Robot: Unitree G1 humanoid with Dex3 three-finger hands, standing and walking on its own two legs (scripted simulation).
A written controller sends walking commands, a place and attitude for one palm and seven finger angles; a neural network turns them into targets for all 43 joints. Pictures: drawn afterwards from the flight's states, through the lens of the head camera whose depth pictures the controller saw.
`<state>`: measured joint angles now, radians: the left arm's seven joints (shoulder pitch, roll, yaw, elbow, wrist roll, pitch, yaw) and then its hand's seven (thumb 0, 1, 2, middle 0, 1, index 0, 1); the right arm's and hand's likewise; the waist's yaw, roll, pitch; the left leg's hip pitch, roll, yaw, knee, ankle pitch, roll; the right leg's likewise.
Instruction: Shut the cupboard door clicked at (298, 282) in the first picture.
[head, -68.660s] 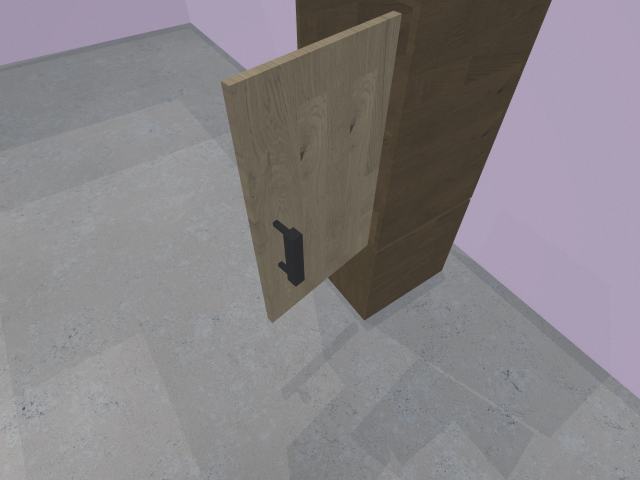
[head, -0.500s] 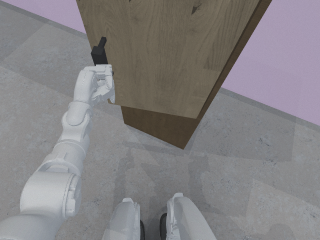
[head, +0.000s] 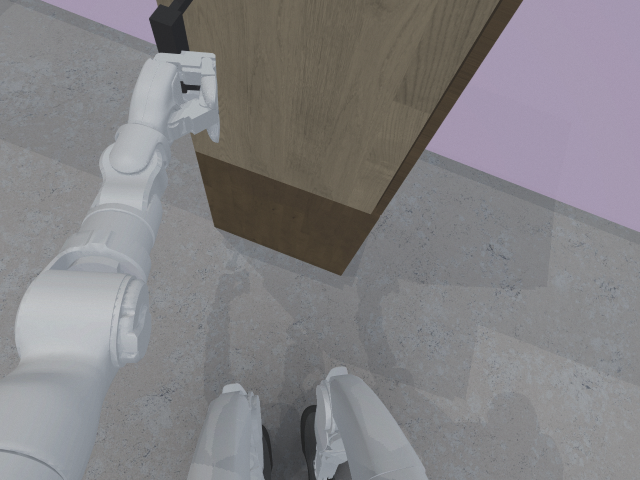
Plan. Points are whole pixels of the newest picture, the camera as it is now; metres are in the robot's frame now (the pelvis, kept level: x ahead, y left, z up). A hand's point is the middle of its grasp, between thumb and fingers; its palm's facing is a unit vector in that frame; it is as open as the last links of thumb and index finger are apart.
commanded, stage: push the door shut along its arc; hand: left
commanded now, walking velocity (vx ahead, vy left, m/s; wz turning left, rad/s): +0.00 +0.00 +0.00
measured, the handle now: (185, 56) +0.62 +0.10 +0.05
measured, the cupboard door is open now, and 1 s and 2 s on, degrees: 2 0 0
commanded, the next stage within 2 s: pull the fist back off the door in 0.26 s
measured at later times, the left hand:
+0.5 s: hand (236, 95) +0.56 +0.05 +0.06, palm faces -0.02 -1.00 +0.07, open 3.2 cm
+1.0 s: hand (242, 124) +0.52 +0.04 +0.06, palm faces -0.02 -1.00 -0.01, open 3.1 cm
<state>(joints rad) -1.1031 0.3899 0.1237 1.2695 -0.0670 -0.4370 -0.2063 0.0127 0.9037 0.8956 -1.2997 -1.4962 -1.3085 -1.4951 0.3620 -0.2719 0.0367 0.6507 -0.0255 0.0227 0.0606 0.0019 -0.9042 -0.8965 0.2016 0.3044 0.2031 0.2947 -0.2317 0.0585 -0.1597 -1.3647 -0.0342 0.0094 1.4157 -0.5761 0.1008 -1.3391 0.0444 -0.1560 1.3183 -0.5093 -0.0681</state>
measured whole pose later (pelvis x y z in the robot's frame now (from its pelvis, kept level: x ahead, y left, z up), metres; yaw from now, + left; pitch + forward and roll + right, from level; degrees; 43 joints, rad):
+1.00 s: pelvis +0.02 -0.02 +0.03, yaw +0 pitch +29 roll -2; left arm -0.83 0.19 0.17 1.07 -0.04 -0.53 0.10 0.01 0.91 0.90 -1.30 -1.50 -1.30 -1.50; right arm 0.42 -0.24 0.00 0.64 -0.06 0.02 0.12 0.00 -0.90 -0.90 0.20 0.30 0.20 0.29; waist -0.18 0.05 -0.17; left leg -1.21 -0.03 0.04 1.28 -0.56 0.07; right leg -1.22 0.06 -0.11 1.23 -0.51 -0.09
